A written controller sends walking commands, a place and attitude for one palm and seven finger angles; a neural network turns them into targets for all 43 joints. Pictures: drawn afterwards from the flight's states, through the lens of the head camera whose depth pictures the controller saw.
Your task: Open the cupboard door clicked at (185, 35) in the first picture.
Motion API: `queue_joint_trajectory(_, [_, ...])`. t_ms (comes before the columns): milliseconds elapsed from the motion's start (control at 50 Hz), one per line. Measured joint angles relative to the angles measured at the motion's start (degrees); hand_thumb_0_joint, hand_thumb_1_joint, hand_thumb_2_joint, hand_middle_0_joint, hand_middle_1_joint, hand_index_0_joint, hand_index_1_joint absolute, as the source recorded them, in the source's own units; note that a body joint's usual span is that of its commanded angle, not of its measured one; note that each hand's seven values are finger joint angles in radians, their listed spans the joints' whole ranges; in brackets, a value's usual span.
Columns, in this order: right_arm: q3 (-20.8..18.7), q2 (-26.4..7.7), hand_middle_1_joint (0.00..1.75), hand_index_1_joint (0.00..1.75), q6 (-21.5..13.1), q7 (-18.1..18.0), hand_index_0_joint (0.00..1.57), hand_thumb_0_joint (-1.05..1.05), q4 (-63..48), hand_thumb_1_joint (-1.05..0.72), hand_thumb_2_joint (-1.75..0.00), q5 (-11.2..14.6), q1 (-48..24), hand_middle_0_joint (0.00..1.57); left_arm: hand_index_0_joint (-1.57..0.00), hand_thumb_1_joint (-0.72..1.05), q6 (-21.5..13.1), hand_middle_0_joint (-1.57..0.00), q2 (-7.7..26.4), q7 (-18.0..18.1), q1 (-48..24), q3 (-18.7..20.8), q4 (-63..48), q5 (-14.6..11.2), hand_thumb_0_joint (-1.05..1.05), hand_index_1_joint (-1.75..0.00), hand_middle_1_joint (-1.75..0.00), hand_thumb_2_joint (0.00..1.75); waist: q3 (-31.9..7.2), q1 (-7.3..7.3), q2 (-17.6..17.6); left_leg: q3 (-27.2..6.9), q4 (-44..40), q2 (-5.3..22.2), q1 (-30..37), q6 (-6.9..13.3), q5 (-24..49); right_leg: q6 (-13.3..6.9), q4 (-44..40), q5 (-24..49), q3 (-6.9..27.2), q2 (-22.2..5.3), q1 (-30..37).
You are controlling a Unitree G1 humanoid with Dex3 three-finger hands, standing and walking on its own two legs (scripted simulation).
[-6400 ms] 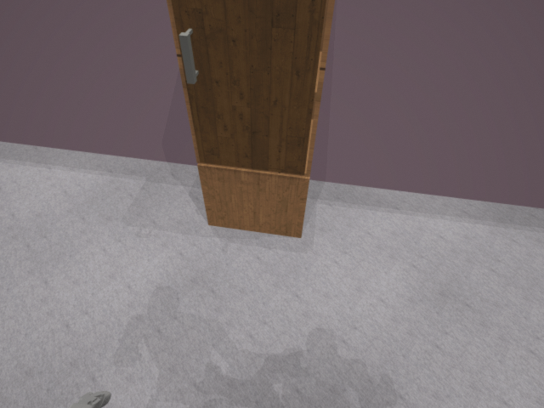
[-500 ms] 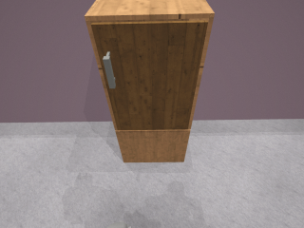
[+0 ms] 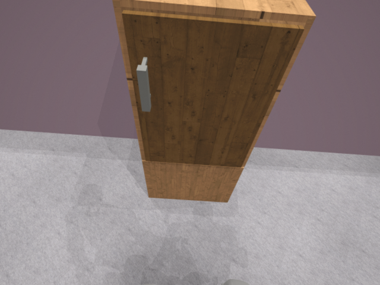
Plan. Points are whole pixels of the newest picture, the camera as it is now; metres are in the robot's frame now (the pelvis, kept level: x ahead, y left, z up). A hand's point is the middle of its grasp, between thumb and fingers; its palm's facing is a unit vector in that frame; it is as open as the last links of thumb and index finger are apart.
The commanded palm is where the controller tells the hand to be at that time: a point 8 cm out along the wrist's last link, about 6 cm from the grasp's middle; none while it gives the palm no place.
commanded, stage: come to a stop and stand still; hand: left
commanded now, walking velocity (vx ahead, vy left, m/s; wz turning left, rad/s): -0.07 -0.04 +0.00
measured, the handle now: (145, 85) +0.57 +0.18 +0.07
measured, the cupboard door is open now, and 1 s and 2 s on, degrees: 0 0 0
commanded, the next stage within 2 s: look again from close up in 1.66 s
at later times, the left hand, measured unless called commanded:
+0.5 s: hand out of the picture +0.06 +0.10 -0.16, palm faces +0.01 -0.96 -0.27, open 7.4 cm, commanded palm none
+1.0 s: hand out of the picture -0.01 +0.08 -0.17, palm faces +0.06 -0.98 -0.19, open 7.4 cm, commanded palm none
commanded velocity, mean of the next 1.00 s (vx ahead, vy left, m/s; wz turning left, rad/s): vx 0.00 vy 0.00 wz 0.00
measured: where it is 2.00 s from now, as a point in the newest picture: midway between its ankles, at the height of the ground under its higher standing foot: outside the picture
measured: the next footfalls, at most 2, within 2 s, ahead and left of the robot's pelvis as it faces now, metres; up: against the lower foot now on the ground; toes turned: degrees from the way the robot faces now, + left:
right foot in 0.20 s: +0.04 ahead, -0.20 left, +0.00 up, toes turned +0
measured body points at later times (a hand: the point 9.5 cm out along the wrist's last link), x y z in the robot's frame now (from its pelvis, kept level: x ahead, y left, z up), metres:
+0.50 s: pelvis -0.03 -0.08 -0.02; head -0.05 -0.12 +0.42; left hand +0.06 +0.16 -0.14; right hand -0.05 -0.30 -0.20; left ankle +0.04 +0.08 -0.73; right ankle +0.00 -0.20 -0.74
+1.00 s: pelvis -0.01 -0.09 +0.00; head +0.00 -0.10 +0.44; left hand -0.01 +0.13 -0.16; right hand +0.00 -0.30 -0.17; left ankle +0.02 +0.07 -0.74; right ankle +0.00 -0.20 -0.74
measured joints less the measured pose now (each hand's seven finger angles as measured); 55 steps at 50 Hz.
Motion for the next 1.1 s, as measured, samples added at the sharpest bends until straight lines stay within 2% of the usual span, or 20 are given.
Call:
queue_joint_trajectory(60, [-0.4, -0.4, 0.30, 0.30, 0.9, 0.3, 0.20, -0.03, 0.2, -0.94, -0.90, -0.4, 1.1, 0.20, -0.20, 0.91, 0.6, -0.20, 1.7, 0.0, -2.3, 1.0, -2.3, 0.2, 0.01, -0.30, -0.30, 0.89, -0.6, -0.42, 0.0, -0.6, 0.0, 1.0, -0.6, -0.9, 0.6, 0.1, 2.4, 1.5, 0.4, 0.5, -1.5])
queue_joint_trajectory(100, [-0.7, -0.7, 0.30, 0.30, 1.4, 0.6, 0.20, -0.02, 0.4, -0.93, -0.90, -0.7, 1.9, 0.20, -0.20, 0.91, 0.8, -0.20, 2.4, -0.1, -3.5, 1.3, -3.5, 0.1, 0.01, -0.30, -0.30, 0.89, -1.1, -0.82, 0.2, -1.0, 0.1, 1.5, -1.0, -1.6, 0.9, 0.0, 0.7, 2.1, 0.1, 0.6, -0.8])
queue_joint_trajectory(120, [-0.9, -0.9, 0.30, 0.30, 1.5, 0.8, 0.20, -0.02, 0.4, -0.92, -0.90, -0.8, 2.4, 0.20, -0.20, 0.91, 0.7, -0.20, 2.6, -0.1, -4.0, 1.4, -3.9, 0.1, 0.01, -0.30, -0.30, 0.89, -1.3, -1.07, 0.5, -1.2, 0.2, 1.7, -1.3, -2.0, 1.1, -0.1, -1.2, 2.0, -0.2, 0.5, 0.1])
queue_joint_trajectory(160, [-1.0, -1.8, 0.30, 0.30, 1.5, 1.6, 0.20, -0.01, 0.2, -0.92, -0.90, -0.5, 3.7, 0.20, -0.20, 0.91, 0.0, -0.20, 3.1, 0.0, -4.1, 0.5, -5.2, 0.1, 0.01, -0.30, -0.30, 0.89, -2.9, -1.30, 1.3, -1.5, 3.2, 2.6, -3.8, -3.0, 0.3, -1.2, -10.5, 3.2, -0.2, 0.6, 2.7])
queue_joint_trajectory(180, [-1.0, -2.0, 0.30, 0.30, 1.7, 2.0, 0.20, -0.01, -0.7, -0.91, -0.90, -0.6, 4.6, 0.20, -0.20, 0.91, -0.5, -0.20, 3.7, -0.1, -3.4, 0.3, -6.5, 0.3, 0.00, -0.30, -0.30, 0.89, -4.1, -1.22, 0.4, -0.9, 5.8, 2.3, -5.6, -3.4, -0.8, -2.3, -16.0, 5.2, 1.2, -0.2, 3.9])
queue_joint_trajectory(200, [-1.1, -2.3, 0.30, 0.30, 1.7, 2.4, 0.20, -0.01, -1.6, -0.91, -0.90, -0.7, 5.2, 0.20, -0.20, 0.91, -1.1, -0.20, 4.2, -0.1, -3.1, 0.2, -7.2, 0.4, 0.00, -0.30, -0.30, 0.89, -4.6, -1.16, -0.3, -0.5, 9.4, 1.9, -7.5, -3.7, -3.1, -2.5, -18.2, 9.3, 2.5, -1.0, 3.7])
queue_joint_trajectory(240, [-1.8, -4.2, 0.30, 0.30, 2.1, 2.6, 0.20, 0.00, -2.7, -0.91, -0.90, -0.9, 5.8, 0.20, -0.20, 0.91, -1.4, -0.20, 2.8, -0.2, -4.0, -0.6, -6.8, 0.8, 0.00, -0.30, -0.30, 0.89, -3.5, -2.26, 3.3, -4.2, 15.3, 2.1, -9.2, -3.5, -8.0, -1.1, -13.7, 8.1, 1.5, 0.4, 3.1])
queue_joint_trajectory(280, [-2.2, -5.3, 0.30, 0.30, 2.5, 2.7, 0.20, 0.00, -3.4, -0.91, -0.90, -0.9, 7.4, 0.20, -0.20, 0.91, -1.1, -0.20, 1.7, -0.7, -3.6, -1.4, -6.8, 1.0, 0.01, -0.30, -0.30, 0.89, -3.9, -3.29, 5.5, -7.0, 16.7, 1.1, -8.8, -3.5, -8.3, -0.3, -11.8, 5.6, 1.0, 0.9, 3.7])
queue_joint_trajectory(360, [-1.3, -4.3, 0.30, 0.30, 2.0, 3.0, 0.20, 0.00, -4.2, -0.91, -0.90, -1.2, 11.9, 0.19, -0.20, 0.90, 0.0, -0.20, 1.3, -0.6, -2.6, -1.5, -7.1, 0.6, 0.01, -0.30, -0.30, 0.89, -6.2, -5.00, 4.3, -7.2, 15.5, -0.3, -7.0, -4.6, -5.5, -0.8, -8.7, 2.8, 1.9, 0.3, 3.6])
queue_joint_trajectory(420, [-0.6, -3.4, 0.30, 0.30, 1.7, 2.8, 0.20, 0.00, -3.5, -0.91, -0.90, -1.6, 14.9, 0.19, -0.20, 0.90, 0.2, -0.20, 0.6, -0.8, -3.0, -1.7, -7.6, 0.1, 0.01, -0.30, -0.30, 0.89, -7.1, -5.90, 5.1, -8.3, 13.6, -0.3, -7.1, -5.0, -4.8, -1.8, -9.9, 2.9, 1.9, 1.5, 3.6])
queue_joint_trajectory(500, [0.4, -2.1, 0.30, 0.30, 2.9, 2.9, 0.20, 0.00, -1.8, -0.91, -0.90, -1.4, 16.8, 0.19, -0.20, 0.90, -1.7, -0.20, -0.5, -1.2, -2.4, -2.0, -8.8, -0.2, 0.01, -0.30, -0.30, 0.89, -6.4, -4.27, 5.6, -9.7, 11.7, -1.1, -7.0, -3.9, -7.3, -2.4, -13.0, 6.1, 1.6, 1.9, 4.0])
queue_joint_trajectory(560, [0.6, -1.7, 0.30, 0.30, 2.8, 2.9, 0.20, 0.00, -1.4, -0.91, -0.90, -1.3, 17.8, 0.20, -0.20, 0.91, -1.6, -0.21, -0.9, -0.9, -1.1, -1.7, -8.3, -0.3, 0.00, -0.30, -0.30, 0.89, -6.5, -3.98, 5.8, -9.5, 10.9, -1.5, -5.4, -3.1, -7.4, -2.9, -15.0, 7.1, 1.3, 2.3, 4.2])
queue_joint_trajectory(660, [1.2, -0.9, 0.30, 0.30, 1.5, 2.4, 0.20, 0.00, -0.6, -0.90, -0.90, -1.2, 17.8, 0.20, -0.20, 0.91, -1.1, -0.21, -0.3, -0.9, -0.3, -1.4, -6.1, -0.5, 0.01, -0.30, -0.30, 0.89, -5.1, -3.83, 4.7, -9.9, 6.5, -1.5, -3.3, -5.3, -2.6, -3.1, -16.9, 8.2, 1.1, 2.9, 4.6])
queue_joint_trajectory(940, [1.8, -1.0, 0.30, 0.30, -0.1, 1.8, 0.20, 0.00, 1.2, -0.91, -0.90, -0.7, 13.0, 0.19, -0.20, 0.90, -2.3, -0.20, -1.5, -1.3, 1.8, -2.1, -1.2, -0.5, 0.01, -0.30, -0.30, 0.89, -4.2, -1.67, 3.4, -10.4, 1.6, -1.0, -0.5, -5.8, -1.5, -3.1, -22.9, 10.0, 0.4, 3.3, 8.2])
queue_joint_trajectory(1100, [2.0, -1.2, 0.30, 0.30, -0.6, 1.4, 0.20, 0.01, 2.2, -0.92, -0.90, -0.5, 10.1, 0.20, -0.20, 0.91, -3.1, -0.20, -1.4, -1.2, 1.2, -2.3, 0.1, -0.4, 0.01, -0.30, -0.30, 0.89, -4.3, -1.10, 3.0, -10.2, 0.3, -1.2, 1.2, -5.6, -2.0, -2.7, -24.7, 9.8, 0.5, 3.1, 10.1])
